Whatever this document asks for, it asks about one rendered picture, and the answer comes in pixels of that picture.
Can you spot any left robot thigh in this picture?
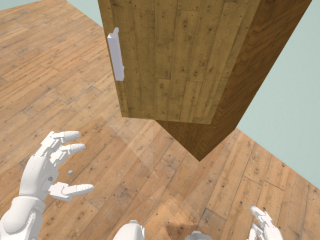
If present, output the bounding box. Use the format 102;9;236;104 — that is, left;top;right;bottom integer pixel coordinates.
113;223;145;240

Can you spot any left robot shin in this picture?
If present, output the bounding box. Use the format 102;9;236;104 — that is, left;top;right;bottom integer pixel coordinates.
129;220;139;224

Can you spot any cupboard door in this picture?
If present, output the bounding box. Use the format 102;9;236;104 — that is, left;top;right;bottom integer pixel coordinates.
97;0;260;125

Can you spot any handle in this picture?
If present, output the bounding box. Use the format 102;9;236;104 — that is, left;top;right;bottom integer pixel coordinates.
107;27;125;81

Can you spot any robot left hand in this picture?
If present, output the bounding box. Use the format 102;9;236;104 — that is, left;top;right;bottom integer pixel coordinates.
19;131;95;202

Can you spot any robot right hand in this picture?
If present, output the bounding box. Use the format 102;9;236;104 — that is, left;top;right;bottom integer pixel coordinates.
246;205;284;240

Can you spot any robot left forearm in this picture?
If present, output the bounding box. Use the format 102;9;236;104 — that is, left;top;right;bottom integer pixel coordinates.
0;196;46;240

